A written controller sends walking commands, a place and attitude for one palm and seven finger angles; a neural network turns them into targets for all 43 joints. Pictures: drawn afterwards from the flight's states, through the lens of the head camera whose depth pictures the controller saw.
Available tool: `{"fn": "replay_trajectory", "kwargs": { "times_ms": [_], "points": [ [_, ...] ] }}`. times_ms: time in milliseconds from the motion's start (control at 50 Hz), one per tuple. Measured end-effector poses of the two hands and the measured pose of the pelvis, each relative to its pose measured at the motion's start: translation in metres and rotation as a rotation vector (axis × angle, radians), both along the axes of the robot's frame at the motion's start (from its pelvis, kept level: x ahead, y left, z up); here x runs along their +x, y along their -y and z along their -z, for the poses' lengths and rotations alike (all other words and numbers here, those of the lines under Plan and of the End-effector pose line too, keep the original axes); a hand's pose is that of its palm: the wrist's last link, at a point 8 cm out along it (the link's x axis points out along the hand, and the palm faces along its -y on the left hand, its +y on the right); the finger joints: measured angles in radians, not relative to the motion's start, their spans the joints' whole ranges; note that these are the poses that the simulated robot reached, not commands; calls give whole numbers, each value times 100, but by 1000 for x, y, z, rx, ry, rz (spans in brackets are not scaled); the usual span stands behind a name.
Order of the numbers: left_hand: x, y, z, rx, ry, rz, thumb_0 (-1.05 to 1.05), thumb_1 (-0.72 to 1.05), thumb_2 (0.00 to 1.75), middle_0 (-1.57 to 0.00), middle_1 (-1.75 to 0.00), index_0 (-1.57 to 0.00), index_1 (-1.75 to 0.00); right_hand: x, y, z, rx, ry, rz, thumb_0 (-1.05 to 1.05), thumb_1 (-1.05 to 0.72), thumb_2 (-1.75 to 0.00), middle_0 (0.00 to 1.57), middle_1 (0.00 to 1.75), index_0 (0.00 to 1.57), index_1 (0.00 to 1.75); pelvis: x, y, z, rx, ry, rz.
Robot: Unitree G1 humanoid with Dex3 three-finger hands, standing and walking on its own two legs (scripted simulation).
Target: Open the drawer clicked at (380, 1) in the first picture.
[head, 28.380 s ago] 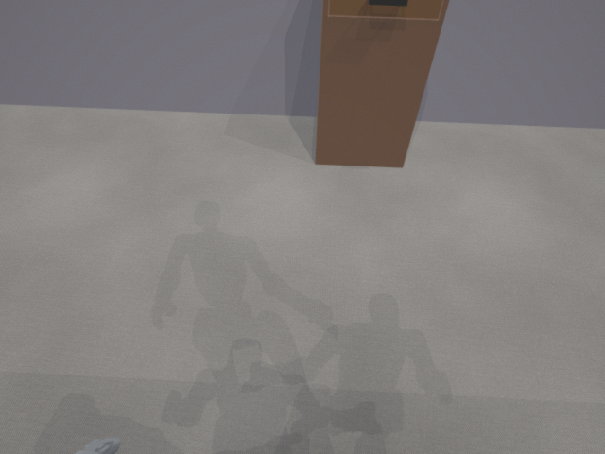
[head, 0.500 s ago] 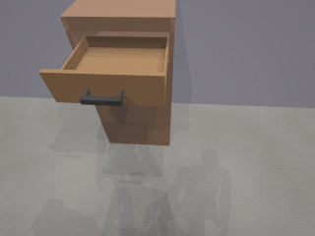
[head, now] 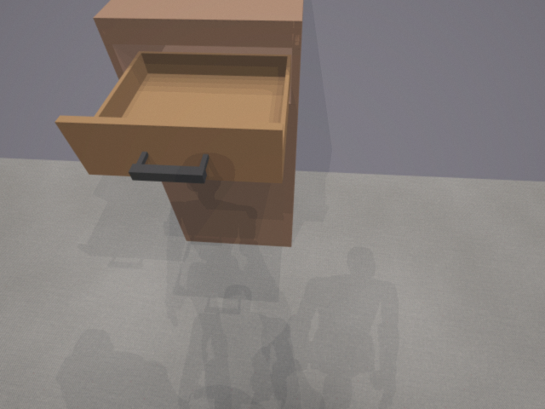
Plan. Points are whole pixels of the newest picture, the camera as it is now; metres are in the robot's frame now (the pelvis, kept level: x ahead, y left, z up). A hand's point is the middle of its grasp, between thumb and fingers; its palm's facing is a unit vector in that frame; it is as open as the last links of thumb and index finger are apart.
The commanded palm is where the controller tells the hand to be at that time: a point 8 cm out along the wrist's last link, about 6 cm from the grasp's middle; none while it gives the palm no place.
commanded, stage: look to check the result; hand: left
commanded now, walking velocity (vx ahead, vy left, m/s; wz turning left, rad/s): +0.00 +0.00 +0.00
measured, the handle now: (171, 165) +0.52 +0.22 +0.03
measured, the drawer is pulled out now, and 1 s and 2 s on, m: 0.29 0.29 0.29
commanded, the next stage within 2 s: stand and wait in 0.24 s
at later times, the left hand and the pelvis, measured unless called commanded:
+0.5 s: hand out of the picture +0.03 +0.18 -0.17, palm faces +0.03 -0.97 -0.23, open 7.3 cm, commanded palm none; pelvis +0.02 +0.00 +0.00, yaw +0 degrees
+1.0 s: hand out of the picture +0.06 +0.19 -0.17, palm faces +0.02 -0.97 -0.24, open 7.3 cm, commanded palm none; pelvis +0.03 +0.00 +0.00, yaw +0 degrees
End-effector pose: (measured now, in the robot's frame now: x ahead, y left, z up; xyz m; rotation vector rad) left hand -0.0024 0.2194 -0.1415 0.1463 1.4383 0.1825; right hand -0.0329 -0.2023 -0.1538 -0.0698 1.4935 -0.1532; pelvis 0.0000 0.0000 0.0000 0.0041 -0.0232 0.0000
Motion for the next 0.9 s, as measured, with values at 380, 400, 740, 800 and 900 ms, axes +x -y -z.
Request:
{"fn": "replay_trajectory", "kwargs": {
  "times_ms": [380, 400, 740, 800, 900],
  "points": [
    [23, -6, -3, 15, 26, 6, 0, 91, 90, -20, -30, -20, -30, 32, 5, 0, -13, 43, -12, 0, -91, -90, 20, 30, 20, 30, 15, 0, -1, 0, -5, 1],
    [25, -6, -3, 16, 29, 7, 0, 91, 90, -20, -30, -20, -30, 33, 6, 0, -15, 44, -13, 0, -91, -90, 20, 30, 20, 30, 15, 0, -1, 1, -5, 0],
    [44, -11, -4, 23, 54, 25, 0, 91, 90, -20, -30, -20, -30, 46, 18, -3, -39, 52, -22, 0, -91, -90, 20, 30, 20, 30, 22, 1, -2, -1, -8, 2],
    [46, -12, -5, 26, 55, 27, 0, 91, 90, -20, -30, -20, -30, 48, 19, -3, -42, 53, -24, 0, -91, -90, 20, 30, 20, 30, 23, 1, -2, -1, -9, 2],
    [50, -15, -5, 31, 58, 30, 0, 91, 90, -20, -30, -20, -30, 51, 22, -4, -47, 55, -26, 0, -91, -90, 20, 30, 20, 30, 25, 1, -2, -1, -11, 3]
  ]
}}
